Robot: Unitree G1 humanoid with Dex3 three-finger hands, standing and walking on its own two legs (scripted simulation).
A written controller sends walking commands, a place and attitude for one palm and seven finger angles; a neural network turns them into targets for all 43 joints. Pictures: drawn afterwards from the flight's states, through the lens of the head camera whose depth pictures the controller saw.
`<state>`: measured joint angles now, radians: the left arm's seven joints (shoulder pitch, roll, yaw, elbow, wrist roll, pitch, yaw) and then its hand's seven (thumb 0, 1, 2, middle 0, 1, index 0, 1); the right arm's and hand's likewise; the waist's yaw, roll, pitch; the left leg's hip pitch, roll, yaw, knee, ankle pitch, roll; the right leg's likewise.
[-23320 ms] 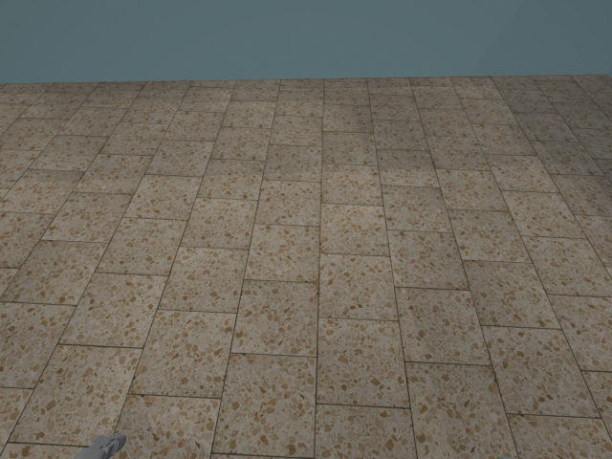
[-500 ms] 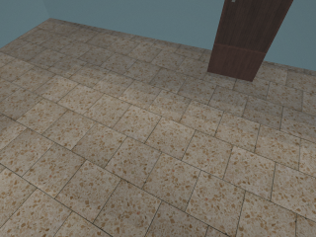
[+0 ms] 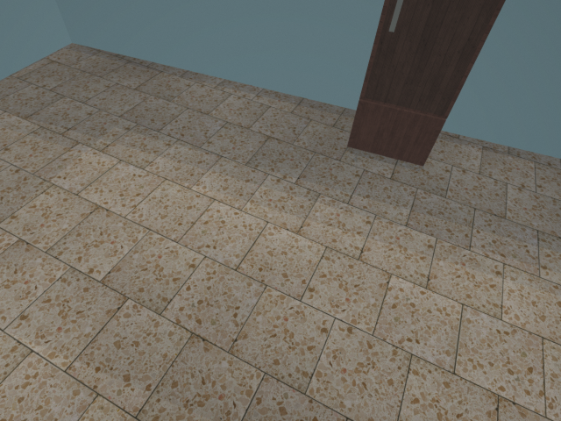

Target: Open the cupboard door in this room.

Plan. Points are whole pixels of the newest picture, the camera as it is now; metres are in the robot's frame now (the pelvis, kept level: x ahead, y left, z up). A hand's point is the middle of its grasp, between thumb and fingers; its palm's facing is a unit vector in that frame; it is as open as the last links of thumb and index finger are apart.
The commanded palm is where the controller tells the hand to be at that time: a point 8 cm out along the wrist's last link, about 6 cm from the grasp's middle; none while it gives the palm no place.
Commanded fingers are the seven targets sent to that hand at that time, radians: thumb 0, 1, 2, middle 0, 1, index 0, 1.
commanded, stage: turn or walk to find it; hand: left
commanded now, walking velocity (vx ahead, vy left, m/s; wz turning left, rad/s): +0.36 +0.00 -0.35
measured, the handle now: (397, 11) +1.64 -0.41 -0.01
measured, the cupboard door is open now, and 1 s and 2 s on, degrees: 0 0 0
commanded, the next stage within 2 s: stand and wait in 0.30 s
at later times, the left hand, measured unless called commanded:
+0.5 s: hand out of the picture +0.11 +0.16 -0.18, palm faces -0.05 -0.97 -0.22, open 7.4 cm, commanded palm none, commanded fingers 0.00 0.90 0.90 -0.20 -0.30 -0.20 -0.30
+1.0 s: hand (176, 411) +0.17 +0.18 -0.18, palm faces -0.10 -0.98 -0.14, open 7.4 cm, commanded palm none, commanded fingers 0.00 0.90 0.90 -0.20 -0.30 -0.20 -0.30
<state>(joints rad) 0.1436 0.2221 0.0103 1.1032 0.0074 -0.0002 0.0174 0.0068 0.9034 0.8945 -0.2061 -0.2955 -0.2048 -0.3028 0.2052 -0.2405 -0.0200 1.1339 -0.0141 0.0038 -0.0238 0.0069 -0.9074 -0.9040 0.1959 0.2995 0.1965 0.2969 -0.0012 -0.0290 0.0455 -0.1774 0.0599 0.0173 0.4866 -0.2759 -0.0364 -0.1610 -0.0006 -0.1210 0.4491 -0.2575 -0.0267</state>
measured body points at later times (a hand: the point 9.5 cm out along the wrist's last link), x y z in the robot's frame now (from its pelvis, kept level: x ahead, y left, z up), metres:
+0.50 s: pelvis +0.09 -0.02 -0.01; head +0.11 -0.04 +0.44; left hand +0.11 +0.21 -0.16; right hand -0.01 -0.24 -0.17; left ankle +0.01 +0.12 -0.71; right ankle +0.10 -0.11 -0.74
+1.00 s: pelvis +0.18 +0.01 +0.00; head +0.19 +0.02 +0.45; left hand +0.18 +0.23 -0.17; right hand +0.19 -0.23 -0.15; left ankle +0.16 +0.10 -0.74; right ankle +0.10 -0.10 -0.72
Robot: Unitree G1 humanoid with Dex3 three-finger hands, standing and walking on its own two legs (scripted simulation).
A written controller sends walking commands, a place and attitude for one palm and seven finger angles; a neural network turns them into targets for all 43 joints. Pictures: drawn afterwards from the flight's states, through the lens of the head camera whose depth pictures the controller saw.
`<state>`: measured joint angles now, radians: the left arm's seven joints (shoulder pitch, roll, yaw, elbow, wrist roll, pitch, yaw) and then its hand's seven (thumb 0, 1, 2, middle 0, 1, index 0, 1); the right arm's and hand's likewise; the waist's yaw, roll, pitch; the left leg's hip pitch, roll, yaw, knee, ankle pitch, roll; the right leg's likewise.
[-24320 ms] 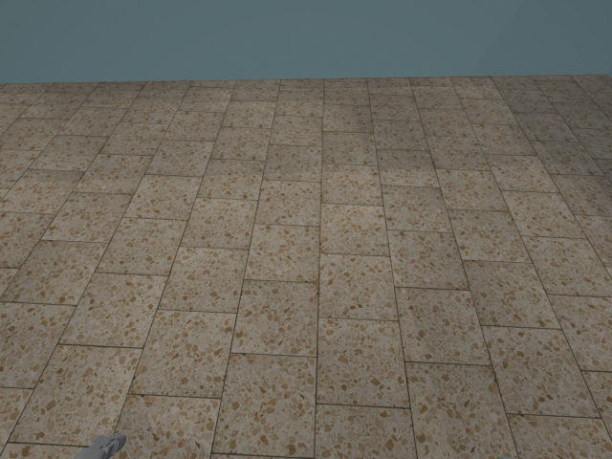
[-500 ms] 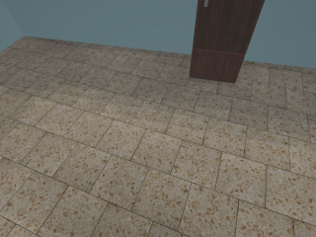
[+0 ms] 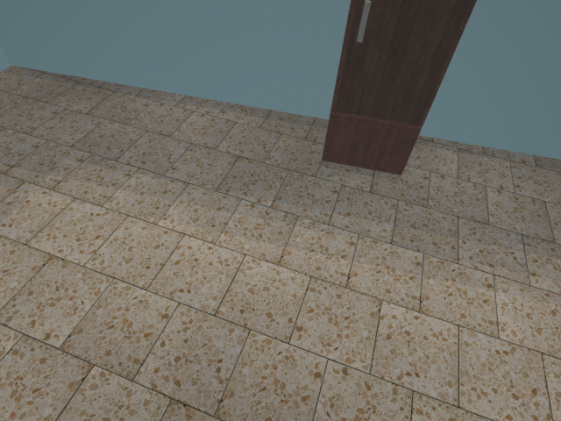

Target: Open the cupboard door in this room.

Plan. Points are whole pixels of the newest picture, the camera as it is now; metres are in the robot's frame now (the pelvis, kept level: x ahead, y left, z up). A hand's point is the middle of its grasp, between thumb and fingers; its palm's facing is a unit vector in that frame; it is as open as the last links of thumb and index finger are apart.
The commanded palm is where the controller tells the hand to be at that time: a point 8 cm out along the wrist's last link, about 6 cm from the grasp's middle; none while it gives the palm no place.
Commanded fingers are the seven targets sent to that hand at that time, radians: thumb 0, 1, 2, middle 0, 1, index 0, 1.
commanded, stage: turn or walk to find it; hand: left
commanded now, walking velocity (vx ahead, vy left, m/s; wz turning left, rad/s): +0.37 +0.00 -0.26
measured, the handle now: (363, 20) +1.51 -0.21 +0.00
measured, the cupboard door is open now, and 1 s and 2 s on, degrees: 0 0 0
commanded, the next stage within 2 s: stand and wait in 0.60 s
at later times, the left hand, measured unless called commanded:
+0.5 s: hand out of the picture +0.12 +0.09 -0.16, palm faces -0.02 -0.99 -0.15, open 7.4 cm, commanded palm none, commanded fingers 0.00 0.90 0.90 -0.20 -0.30 -0.20 -0.30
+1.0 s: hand (207, 283) +0.41 +0.18 -0.18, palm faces -0.07 -0.98 -0.21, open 7.4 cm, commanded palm none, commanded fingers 0.00 0.90 0.90 -0.20 -0.30 -0.20 -0.30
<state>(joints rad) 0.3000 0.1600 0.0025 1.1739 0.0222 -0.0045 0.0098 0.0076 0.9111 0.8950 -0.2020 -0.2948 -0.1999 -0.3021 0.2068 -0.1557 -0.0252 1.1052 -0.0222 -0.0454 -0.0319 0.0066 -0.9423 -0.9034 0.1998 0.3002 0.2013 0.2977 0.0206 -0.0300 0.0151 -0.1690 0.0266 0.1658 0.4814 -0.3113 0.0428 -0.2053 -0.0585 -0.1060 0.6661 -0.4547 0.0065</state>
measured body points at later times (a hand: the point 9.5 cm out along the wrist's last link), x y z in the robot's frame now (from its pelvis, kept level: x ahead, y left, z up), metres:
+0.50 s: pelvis +0.15 -0.06 +0.01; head +0.17 -0.07 +0.46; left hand +0.12 +0.15 -0.15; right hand +0.18 -0.31 -0.15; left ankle +0.19 +0.08 -0.66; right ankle +0.10 -0.15 -0.74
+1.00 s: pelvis +0.34 +0.00 +0.00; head +0.37 +0.01 +0.45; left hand +0.41 +0.23 -0.16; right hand +0.38 -0.24 -0.14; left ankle +0.38 +0.07 -0.74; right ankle +0.32 -0.15 -0.69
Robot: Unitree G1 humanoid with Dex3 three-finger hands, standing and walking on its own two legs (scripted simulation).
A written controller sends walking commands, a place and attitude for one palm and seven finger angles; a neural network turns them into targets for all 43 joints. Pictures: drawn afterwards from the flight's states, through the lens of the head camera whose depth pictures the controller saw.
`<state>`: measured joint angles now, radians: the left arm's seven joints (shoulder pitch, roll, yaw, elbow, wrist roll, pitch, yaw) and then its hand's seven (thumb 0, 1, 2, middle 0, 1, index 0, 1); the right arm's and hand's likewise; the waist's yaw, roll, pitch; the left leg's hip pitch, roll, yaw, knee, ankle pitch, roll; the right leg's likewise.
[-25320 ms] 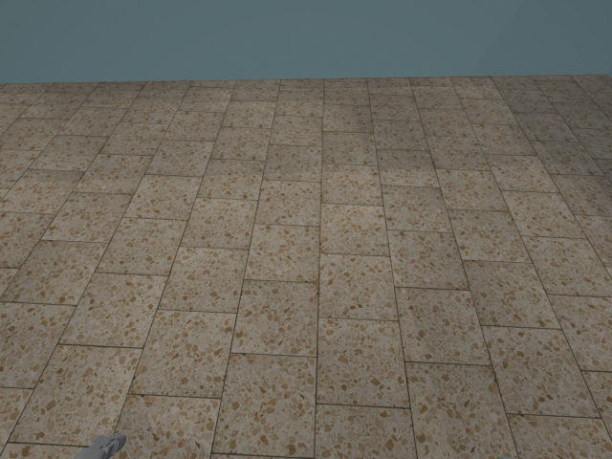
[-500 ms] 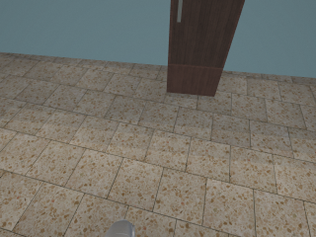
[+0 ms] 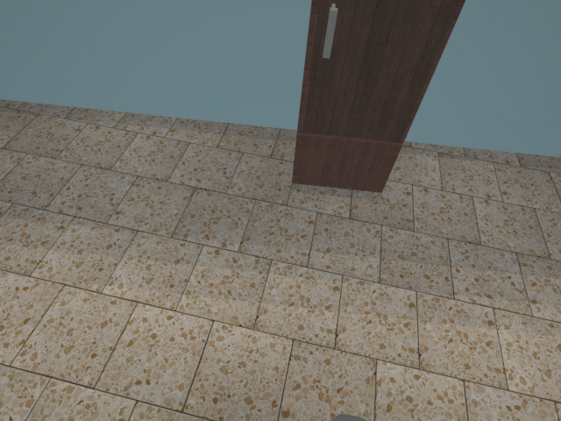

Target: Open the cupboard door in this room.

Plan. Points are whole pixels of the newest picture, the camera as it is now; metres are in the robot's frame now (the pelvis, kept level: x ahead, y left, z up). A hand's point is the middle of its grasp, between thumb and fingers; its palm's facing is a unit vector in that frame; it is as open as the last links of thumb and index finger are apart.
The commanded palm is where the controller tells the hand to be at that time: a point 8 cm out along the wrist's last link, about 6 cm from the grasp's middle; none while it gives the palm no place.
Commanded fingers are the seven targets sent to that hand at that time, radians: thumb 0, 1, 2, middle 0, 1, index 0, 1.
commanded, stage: stand and wait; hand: left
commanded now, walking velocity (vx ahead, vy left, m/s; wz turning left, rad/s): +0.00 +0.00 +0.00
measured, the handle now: (329, 31) +1.19 -0.09 -0.01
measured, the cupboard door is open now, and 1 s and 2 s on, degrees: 0 0 0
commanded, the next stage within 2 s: look at it before walking up in 0.82 s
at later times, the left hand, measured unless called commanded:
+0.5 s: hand out of the picture +0.06 +0.13 -0.17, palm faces +0.03 -0.98 -0.22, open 7.3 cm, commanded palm none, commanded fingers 0.00 0.90 0.90 -0.20 -0.30 -0.20 -0.30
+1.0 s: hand out of the picture +0.04 +0.09 -0.17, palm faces +0.05 -0.99 -0.16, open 7.4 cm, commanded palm none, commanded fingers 0.00 0.90 0.90 -0.20 -0.30 -0.20 -0.30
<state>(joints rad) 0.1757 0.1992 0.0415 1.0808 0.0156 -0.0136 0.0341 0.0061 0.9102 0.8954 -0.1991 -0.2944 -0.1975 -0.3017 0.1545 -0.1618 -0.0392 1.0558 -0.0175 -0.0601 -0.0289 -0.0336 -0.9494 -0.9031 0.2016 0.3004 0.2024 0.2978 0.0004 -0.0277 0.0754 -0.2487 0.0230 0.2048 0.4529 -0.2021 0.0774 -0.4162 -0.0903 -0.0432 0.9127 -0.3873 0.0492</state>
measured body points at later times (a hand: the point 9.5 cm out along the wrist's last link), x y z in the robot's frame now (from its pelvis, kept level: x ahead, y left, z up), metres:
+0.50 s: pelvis +0.06 -0.05 +0.01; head +0.08 -0.06 +0.45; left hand +0.06 +0.18 -0.15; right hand +0.03 -0.25 -0.16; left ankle +0.03 +0.07 -0.74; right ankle +0.05 -0.14 -0.74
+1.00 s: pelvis +0.07 -0.06 +0.01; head +0.08 -0.06 +0.45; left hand +0.04 +0.14 -0.16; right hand +0.07 -0.27 -0.16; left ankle +0.03 +0.07 -0.74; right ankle +0.05 -0.14 -0.74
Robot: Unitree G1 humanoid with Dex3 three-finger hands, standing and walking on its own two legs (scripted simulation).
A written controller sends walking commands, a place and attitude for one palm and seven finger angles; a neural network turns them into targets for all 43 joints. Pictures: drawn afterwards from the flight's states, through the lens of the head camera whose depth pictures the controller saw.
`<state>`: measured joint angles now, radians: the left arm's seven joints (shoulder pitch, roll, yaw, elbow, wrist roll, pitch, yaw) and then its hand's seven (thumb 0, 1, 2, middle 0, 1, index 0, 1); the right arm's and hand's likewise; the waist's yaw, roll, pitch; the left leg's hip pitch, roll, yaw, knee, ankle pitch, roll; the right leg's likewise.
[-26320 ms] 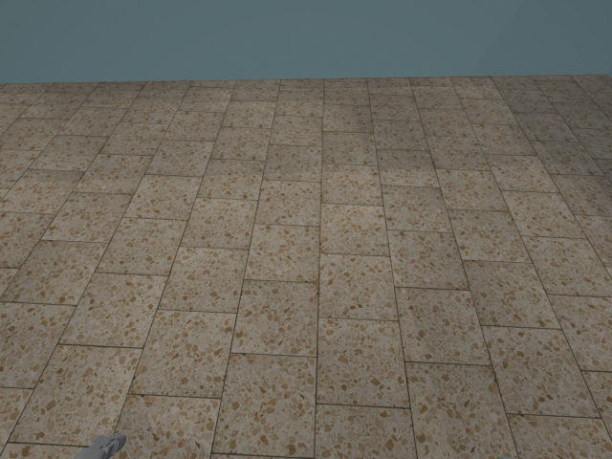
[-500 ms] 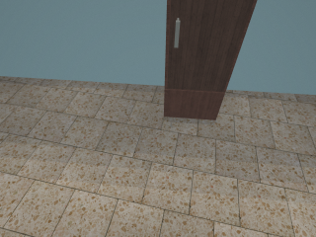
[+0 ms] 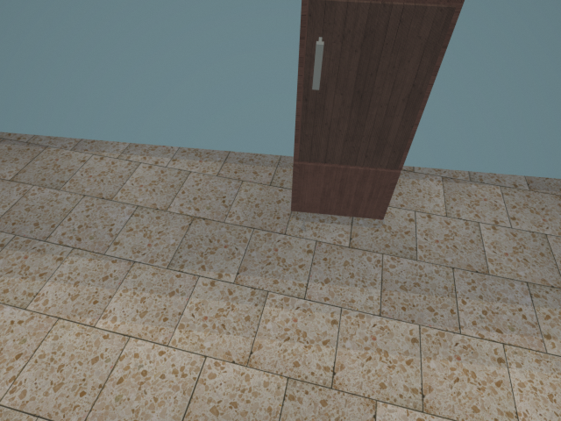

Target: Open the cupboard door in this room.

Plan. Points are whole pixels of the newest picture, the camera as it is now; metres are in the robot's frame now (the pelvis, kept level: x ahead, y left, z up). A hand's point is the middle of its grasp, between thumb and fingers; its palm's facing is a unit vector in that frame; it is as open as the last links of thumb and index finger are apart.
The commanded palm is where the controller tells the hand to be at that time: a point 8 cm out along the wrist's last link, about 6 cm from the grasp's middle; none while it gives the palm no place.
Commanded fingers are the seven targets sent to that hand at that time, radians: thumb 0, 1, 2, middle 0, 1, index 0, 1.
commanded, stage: look at it before walking up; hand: left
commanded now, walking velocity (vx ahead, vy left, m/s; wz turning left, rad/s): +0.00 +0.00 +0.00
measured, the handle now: (318, 63) +1.11 -0.05 -0.01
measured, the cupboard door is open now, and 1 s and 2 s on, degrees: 0 0 0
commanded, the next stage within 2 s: walk to a spot facing it in 0.42 s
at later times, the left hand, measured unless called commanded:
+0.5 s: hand out of the picture -0.01 +0.19 -0.18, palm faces +0.02 -0.98 -0.19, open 7.4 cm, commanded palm none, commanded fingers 0.00 0.90 0.90 -0.20 -0.30 -0.20 -0.30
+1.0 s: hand out of the picture +0.05 +0.19 -0.18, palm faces -0.14 -0.95 -0.29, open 7.4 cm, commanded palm none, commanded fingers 0.00 0.90 0.90 -0.20 -0.30 -0.20 -0.30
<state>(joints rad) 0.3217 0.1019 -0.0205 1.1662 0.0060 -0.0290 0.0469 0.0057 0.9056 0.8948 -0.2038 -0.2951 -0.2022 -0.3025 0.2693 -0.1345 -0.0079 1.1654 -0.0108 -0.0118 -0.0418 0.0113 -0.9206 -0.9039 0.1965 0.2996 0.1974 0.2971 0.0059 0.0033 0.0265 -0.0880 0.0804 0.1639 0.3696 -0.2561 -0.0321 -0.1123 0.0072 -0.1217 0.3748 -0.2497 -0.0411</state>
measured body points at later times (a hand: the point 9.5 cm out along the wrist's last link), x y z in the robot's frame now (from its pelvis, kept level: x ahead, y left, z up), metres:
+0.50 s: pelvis -0.01 +0.02 +0.00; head +0.00 +0.03 +0.45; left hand -0.01 +0.25 -0.16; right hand -0.02 -0.20 -0.16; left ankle -0.04 +0.13 -0.74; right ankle -0.03 -0.08 -0.74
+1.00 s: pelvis -0.02 +0.00 -0.03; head +0.00 -0.04 +0.42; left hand +0.05 +0.24 -0.16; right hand -0.03 -0.24 -0.20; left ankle -0.04 +0.12 -0.73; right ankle -0.04 -0.10 -0.75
